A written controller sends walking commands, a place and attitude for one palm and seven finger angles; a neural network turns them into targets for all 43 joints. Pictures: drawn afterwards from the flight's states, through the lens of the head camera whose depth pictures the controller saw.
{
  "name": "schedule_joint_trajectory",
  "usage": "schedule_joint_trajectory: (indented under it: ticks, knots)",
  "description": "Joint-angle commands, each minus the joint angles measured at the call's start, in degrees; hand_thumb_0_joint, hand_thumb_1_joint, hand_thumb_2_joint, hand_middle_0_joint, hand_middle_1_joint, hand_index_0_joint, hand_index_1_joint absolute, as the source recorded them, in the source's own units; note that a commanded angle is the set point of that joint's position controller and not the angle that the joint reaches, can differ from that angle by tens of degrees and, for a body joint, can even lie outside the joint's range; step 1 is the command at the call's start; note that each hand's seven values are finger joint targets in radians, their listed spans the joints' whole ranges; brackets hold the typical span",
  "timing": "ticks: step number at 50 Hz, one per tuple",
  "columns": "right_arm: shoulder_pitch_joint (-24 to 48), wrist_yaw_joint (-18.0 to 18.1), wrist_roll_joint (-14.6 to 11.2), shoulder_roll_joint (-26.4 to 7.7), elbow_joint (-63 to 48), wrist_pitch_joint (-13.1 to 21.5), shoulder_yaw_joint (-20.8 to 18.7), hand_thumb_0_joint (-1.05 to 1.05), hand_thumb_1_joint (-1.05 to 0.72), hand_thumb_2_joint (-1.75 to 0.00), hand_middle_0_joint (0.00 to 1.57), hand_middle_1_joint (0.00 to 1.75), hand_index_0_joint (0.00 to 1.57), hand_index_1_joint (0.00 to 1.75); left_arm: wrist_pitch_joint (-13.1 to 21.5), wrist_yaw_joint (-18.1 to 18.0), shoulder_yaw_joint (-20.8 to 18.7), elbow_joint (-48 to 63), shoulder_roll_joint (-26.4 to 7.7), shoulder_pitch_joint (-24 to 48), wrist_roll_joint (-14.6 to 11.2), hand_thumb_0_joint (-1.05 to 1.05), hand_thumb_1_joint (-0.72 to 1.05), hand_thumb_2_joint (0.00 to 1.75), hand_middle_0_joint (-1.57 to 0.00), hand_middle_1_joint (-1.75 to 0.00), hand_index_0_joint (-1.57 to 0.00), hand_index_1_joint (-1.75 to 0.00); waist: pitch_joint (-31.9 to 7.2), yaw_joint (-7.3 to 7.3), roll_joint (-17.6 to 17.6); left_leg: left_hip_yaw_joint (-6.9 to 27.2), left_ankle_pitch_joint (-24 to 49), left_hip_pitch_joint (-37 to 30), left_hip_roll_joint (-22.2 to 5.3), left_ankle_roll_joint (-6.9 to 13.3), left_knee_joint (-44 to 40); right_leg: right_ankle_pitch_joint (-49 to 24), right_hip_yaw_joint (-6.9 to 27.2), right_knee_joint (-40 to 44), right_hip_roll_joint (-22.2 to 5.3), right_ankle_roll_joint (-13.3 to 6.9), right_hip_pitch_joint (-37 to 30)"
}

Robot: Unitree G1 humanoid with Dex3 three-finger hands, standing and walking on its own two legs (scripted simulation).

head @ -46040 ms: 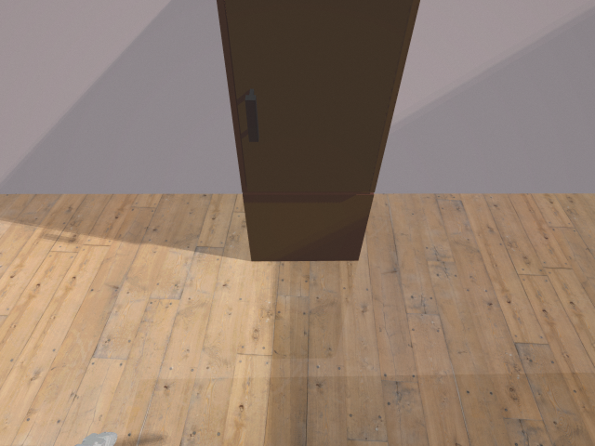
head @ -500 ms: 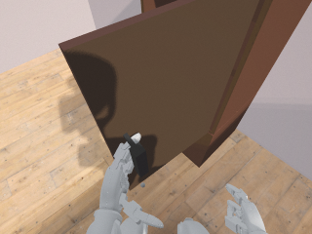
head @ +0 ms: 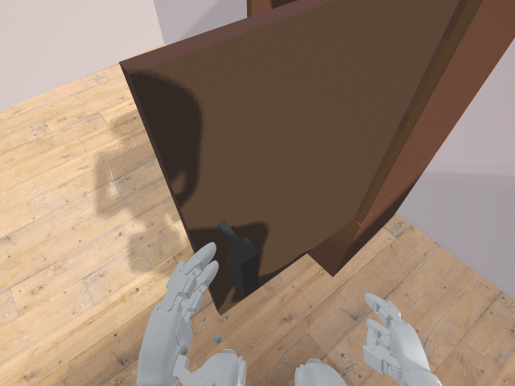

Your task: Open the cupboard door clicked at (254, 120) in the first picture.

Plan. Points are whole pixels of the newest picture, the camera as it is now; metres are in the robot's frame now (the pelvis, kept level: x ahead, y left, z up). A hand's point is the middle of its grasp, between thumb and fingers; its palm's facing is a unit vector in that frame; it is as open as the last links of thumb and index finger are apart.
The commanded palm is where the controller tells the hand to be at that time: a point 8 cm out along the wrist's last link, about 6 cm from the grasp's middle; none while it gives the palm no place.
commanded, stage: slide the hand sideways off the handle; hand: left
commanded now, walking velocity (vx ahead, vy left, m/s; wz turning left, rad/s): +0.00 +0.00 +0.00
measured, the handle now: (236, 258) +0.29 +0.05 +0.06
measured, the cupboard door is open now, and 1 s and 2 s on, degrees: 84 84 84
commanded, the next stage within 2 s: draw the hand back to the body in 0.40 s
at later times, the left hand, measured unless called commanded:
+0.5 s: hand (182, 359) +0.16 +0.10 +0.06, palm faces -0.04 -1.00 +0.00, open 16.3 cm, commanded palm +0.13 +0.16 +0.07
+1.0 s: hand (110, 346) +0.16 +0.16 +0.14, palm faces -0.01 -1.00 -0.07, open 16.2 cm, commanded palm +0.12 +0.22 +0.16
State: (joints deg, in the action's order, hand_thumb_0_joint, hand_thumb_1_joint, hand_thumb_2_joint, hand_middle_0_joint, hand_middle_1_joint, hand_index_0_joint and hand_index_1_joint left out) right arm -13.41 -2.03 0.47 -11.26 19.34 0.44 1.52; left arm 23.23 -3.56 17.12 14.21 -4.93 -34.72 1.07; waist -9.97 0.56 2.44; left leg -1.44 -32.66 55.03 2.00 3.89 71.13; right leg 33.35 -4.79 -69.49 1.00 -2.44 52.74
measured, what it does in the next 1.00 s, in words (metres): stands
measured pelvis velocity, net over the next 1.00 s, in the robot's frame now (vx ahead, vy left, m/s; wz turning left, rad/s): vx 0.01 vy -0.01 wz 0.01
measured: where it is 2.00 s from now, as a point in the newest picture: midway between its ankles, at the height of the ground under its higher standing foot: outside the picture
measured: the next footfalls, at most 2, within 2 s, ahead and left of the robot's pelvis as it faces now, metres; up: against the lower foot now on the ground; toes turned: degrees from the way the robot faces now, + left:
none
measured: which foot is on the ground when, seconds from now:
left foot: down 0.00-1.00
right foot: down 0.00-1.00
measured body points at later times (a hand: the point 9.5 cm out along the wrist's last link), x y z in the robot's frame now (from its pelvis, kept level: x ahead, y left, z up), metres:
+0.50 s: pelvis +0.00 -0.02 -0.01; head +0.06 -0.02 +0.44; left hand +0.16 +0.16 +0.06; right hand +0.20 -0.24 -0.07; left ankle +0.02 +0.08 -0.63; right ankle +0.01 -0.10 -0.63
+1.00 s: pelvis +0.01 -0.01 +0.04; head +0.02 -0.01 +0.49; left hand +0.15 +0.21 +0.14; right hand +0.20 -0.24 -0.02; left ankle +0.02 +0.08 -0.63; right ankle +0.01 -0.10 -0.63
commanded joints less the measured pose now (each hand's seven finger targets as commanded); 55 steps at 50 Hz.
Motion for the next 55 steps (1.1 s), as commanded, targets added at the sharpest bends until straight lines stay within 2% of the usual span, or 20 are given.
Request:
schedule_joint_trajectory:
  ticks: [1, 12, 14, 17, 18, 20, 23, 24, 25, 28, 33, 38, 45, 47, 50, 51, 52, 53, 54, 55]
  knots:
    - [2.39, 1.14, -0.63, -6.01, -9.84, 3.22, -2.91, 0.00, -0.90, -0.90, 0.20, 0.30, 0.20, 0.30, 4.05, 0.06, -3.21, 13.91, -0.84, -2.69, -2.06, 0.00, -0.50, 0.30, -0.15, -0.30, -0.15, -0.30, -10.51, -0.26, -3.17, 5.90, 13.91, -9.57, -0.81, -2.75, -11.23, -14.43, 2.65, 9.56, 0.75, -0.16, -6.64]
    - [3.30, 2.56, -1.11, -5.68, -8.81, 3.15, -3.81, 0.00, -0.90, -0.90, 0.20, 0.30, 0.20, 0.30, 4.30, 4.08, -9.96, 14.08, -4.43, -7.50, -5.61, 0.00, -0.50, 0.30, -0.15, -0.30, -0.15, -0.30, -9.69, -0.07, -4.02, 4.41, 13.30, -6.41, -0.50, -2.41, -9.25, -15.87, 4.26, 10.92, 0.78, 0.43, -8.69]
    - [3.73, 2.77, -1.19, -5.72, -8.48, 3.53, -3.85, 0.00, -0.90, -0.90, 0.20, 0.30, 0.20, 0.30, 4.92, 5.36, -10.03, 14.80, -4.85, -7.61, -6.39, 0.00, -0.50, 0.30, -0.15, -0.30, -0.15, -0.30, -9.64, -0.19, -2.41, 4.40, 13.42, -6.26, -0.47, -2.36, -8.91, -15.90, 4.45, 10.92, 0.69, 0.39, -8.38]
    - [3.58, 3.19, -1.38, -5.89, -8.10, 4.08, -4.12, 0.00, -0.90, -0.90, 0.20, 0.30, 0.20, 0.30, 5.70, 8.22, -10.55, 14.99, -5.12, -8.57, -8.16, 0.00, -0.50, 0.30, -0.15, -0.30, -0.15, -0.30, -9.83, -0.81, -3.59, 4.45, 12.82, -5.19, -0.54, -2.22, -8.14, -16.05, 5.38, 11.61, 0.36, 0.87, -9.01]
    - [3.72, 3.43, -1.47, -5.97, -7.81, 4.09, -4.40, 0.00, -0.90, -0.90, 0.20, 0.30, 0.20, 0.30, 5.76, 8.98, -12.14, 14.95, -6.30, -9.19, -8.79, 0.00, -0.50, 0.30, -0.15, -0.30, -0.15, -0.30, -10.42, -0.33, -3.24, 4.47, 13.43, -4.89, -0.62, -2.22, -7.85, -16.49, 5.61, 11.48, 0.40, 0.71, -9.67]
    - [3.74, 3.59, -1.56, -6.13, -7.97, 4.61, -4.23, 0.00, -0.90, -0.90, 0.20, 0.30, 0.20, 0.30, 6.02, 10.48, -10.72, 15.31, -5.39, -7.66, -9.52, 0.00, -0.50, 0.30, -0.15, -0.30, -0.15, -0.30, -9.69, -1.29, -3.21, 4.49, 12.53, -4.22, -0.58, -2.13, -7.18, -15.87, 6.03, 11.60, 0.07, 1.11, -8.66]
    - [3.79, 4.08, -1.67, -6.35, -7.51, 4.64, -4.37, 0.00, -0.90, -0.90, 0.20, 0.30, 0.20, 0.30, 5.67, 11.14, -13.06, 14.34, -7.36, -6.42, -10.11, 0.00, -0.50, 0.30, -0.15, -0.30, -0.15, -0.30, -8.36, -1.05, -3.05, 4.40, 10.69, -2.64, -0.85, -2.08, -6.63, -11.73, 6.58, 12.18, 0.14, 0.82, -7.73]
    - [4.04, 4.10, -1.57, -6.39, -7.75, 4.94, -4.31, 0.00, -0.90, -0.90, 0.20, 0.30, 0.20, 0.30, 5.74, 11.02, -12.39, 14.86, -6.70, -5.85, -10.07, 0.00, -0.50, 0.30, -0.15, -0.30, -0.15, -0.30, -8.74, -1.15, -2.90, 4.41, 10.42, -2.97, -0.80, -2.06, -6.51, -11.15, 6.54, 12.03, 0.08, 0.91, -7.04]
    - [3.82, 4.08, -1.60, -6.23, -7.84, 5.03, -4.41, 0.00, -0.90, -0.90, 0.20, 0.30, 0.20, 0.30, 5.52, 10.95, -12.62, 14.61, -6.45, -6.95, -10.23, 0.00, -0.50, 0.30, -0.15, -0.30, -0.15, -0.30, -9.41, -0.78, -2.60, 4.27, 10.24, -3.18, -0.73, -2.11, -6.60, -10.88, 6.60, 12.17, 0.02, 0.92, -7.36]
    - [3.22, 4.64, -2.06, -6.29, -8.63, 4.23, -4.44, 0.00, -0.90, -0.90, 0.20, 0.30, 0.20, 0.30, 4.08, 9.52, -17.50, 20.62, -11.62, -7.18, -10.79, 0.00, -0.50, 0.30, -0.15, -0.30, -0.15, -0.30, -13.54, 1.28, 0.53, 4.21, 13.10, -7.15, -0.80, -2.11, -9.14, -13.04, 6.28, 12.82, 0.56, 0.44, -11.62]
    - [3.00, 5.17, -2.97, -6.01, -9.26, 3.11, -4.02, 0.00, -0.90, -0.90, 0.20, 0.30, 0.20, 0.30, -0.79, 9.57, -17.18, 20.40, -9.69, -8.96, -12.06, 0.00, -0.50, 0.30, -0.15, -0.30, -0.15, -0.30, -8.56, -0.14, -2.47, 4.63, 12.99, -10.42, -0.80, -1.79, -13.36, -14.05, 5.03, 17.40, 0.85, 1.23, -14.23]
    - [3.33, 5.88, -3.24, -6.43, -8.69, 3.41, -3.69, 0.00, -0.90, -0.90, 0.20, 0.30, 0.20, 0.30, -2.68, 11.58, -20.12, 18.72, -11.75, -9.76, -13.52, 0.00, -0.50, 0.30, -0.15, -0.30, -0.15, -0.30, -4.43, -0.36, -3.90, 4.69, 12.17, -11.85, -0.96, -1.80, -15.52, -13.44, 5.34, 20.60, 0.43, 1.67, -15.81]
    - [3.25, 6.20, -3.76, -6.84, -8.14, 4.97, -3.32, 0.00, -0.90, -0.90, 0.20, 0.30, 0.20, 0.30, -2.13, 14.09, -25.50, 21.78, -14.52, -8.22, -16.99, 0.00, -0.50, 0.30, -0.15, -0.30, -0.15, -0.30, -3.79, 0.03, -0.83, 4.47, 13.52, -16.31, -1.10, -1.94, -18.38, -13.43, 5.04, 23.47, 0.52, 1.45, -18.07]
    - [3.11, 6.21, -4.06, -7.01, -8.03, 5.81, -3.15, 0.00, -0.90, -0.90, 0.20, 0.30, 0.20, 0.30, -2.34, 14.88, -25.43, 23.25, -14.47, -7.58, -17.81, 0.00, -0.43, 0.33, -0.15, -0.30, -0.15, -0.30, -3.91, -0.24, 0.91, 4.62, 14.23, -18.67, -1.18, -1.89, -19.63, -14.08, 4.23, 24.07, 0.82, 1.32, -18.28]
    - [3.27, 6.18, -4.30, -7.28, -7.18, 6.67, -2.96, 0.00, -0.90, -0.90, 0.20, 0.30, 0.20, 0.30, -3.97, 15.75, -26.97, 21.96, -15.27, -7.48, -18.59, 0.00, -0.32, 0.37, -0.16, -0.30, -0.16, -0.30, -2.75, -0.09, 0.19, 4.95, 15.12, -19.93, -1.43, -1.82, -21.16, -15.14, 3.66, 25.28, 0.96, 1.30, -19.66]
    - [2.69, 8.38, -3.43, -7.20, -7.65, 4.85, -3.60, 0.00, -0.90, -0.90, 0.20, 0.30, 0.20, 0.30, -9.50, 7.21, -30.18, 24.54, -24.51, -9.52, -9.80, 0.00, -0.29, 0.39, -0.16, -0.30, -0.16, -0.30, -4.32, 3.81, 0.37, 3.84, 15.65, -21.81, -2.93, -1.89, -24.32, -15.11, 7.81, 29.29, -1.08, 0.29, -22.66]
    - [2.60, 9.00, -3.16, -6.15, -8.18, 4.41, -2.60, 0.00, -0.90, -0.90, 0.20, 0.30, 0.20, 0.30, -12.60, 3.54, -27.05, 26.71, -19.31, -9.88, -8.79, 0.00, -0.26, 0.40, -0.16, -0.30, -0.16, -0.30, -2.25, 2.08, 1.78, 3.70, 16.08, -23.15, -2.35, -1.96, -25.43, -15.17, 7.13, 30.57, -1.51, 0.38, -23.31]
    - [2.37, 9.07, -2.98, -6.20, -7.03, 4.05, -2.34, 0.00, -0.90, -0.90, 0.20, 0.30, 0.20, 0.30, -15.09, 1.12, -26.28, 26.38, -18.43, -8.93, -7.41, 0.00, -0.22, 0.42, -0.16, -0.30, -0.16, -0.30, -1.10, 2.05, 2.76, 3.97, 16.40, -24.37, -2.50, -1.89, -26.58, -15.86, 6.12, 30.99, -1.28, 0.26, -24.31]
    - [2.60, 9.16, -3.08, -5.82, -6.37, 3.50, -2.05, 0.00, -0.90, -0.90, 0.20, 0.30, 0.20, 0.30, -17.07, -0.35, -25.16, 23.82, -16.81, -10.95, -6.55, 0.00, -0.18, 0.43, -0.16, -0.30, -0.16, -0.30, 1.84, 1.62, 2.12, 4.42, 16.60, -25.30, -3.04, -1.87, -27.63, -15.90, 5.02, 31.39, -1.08, 0.43, -23.61]
    - [2.79, 9.23, -3.01, -6.24, -6.33, 3.03, -1.94, 0.00, -0.90, -0.90, 0.20, 0.30, 0.20, 0.30, -18.11, -1.33, -25.15, 24.37, -17.03, -9.79, -5.98, 0.00, -0.15, 0.45, -0.16, -0.30, -0.16, -0.30, 2.14, 1.51, 0.58, 4.72, 16.41, -26.39, -3.26, -1.73, -28.82, -15.54, 4.44, 32.13, -0.96, 0.65, -24.12]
